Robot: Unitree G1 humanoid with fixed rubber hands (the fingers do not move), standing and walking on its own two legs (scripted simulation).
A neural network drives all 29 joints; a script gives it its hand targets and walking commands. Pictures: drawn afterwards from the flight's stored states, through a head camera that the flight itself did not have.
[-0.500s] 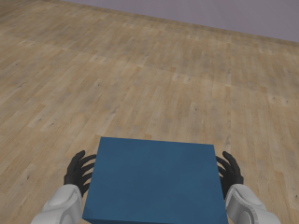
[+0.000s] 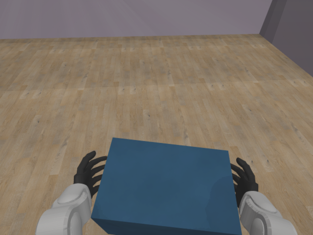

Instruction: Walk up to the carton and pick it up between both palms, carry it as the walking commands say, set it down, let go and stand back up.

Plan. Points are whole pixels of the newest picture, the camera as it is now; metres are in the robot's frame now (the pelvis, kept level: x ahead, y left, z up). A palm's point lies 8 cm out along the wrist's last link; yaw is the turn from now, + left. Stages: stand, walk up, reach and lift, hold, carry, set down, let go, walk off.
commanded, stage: carry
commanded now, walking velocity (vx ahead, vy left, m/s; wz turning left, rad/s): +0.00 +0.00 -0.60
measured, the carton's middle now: (163, 195) +0.24 -0.01 +0.02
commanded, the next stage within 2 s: none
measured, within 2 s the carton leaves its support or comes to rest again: neither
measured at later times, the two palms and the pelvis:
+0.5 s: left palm (88, 221) +0.17 +0.13 +0.08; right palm out of the picture +0.13 -0.21 +0.09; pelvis -0.06 -0.01 +0.01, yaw -12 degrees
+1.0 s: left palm out of the picture +0.12 -0.04 +0.06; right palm out of the picture -0.06 -0.33 +0.05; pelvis -0.15 -0.05 +0.00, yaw -32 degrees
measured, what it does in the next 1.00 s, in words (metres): walks backwards, turning right: left foot, then right foot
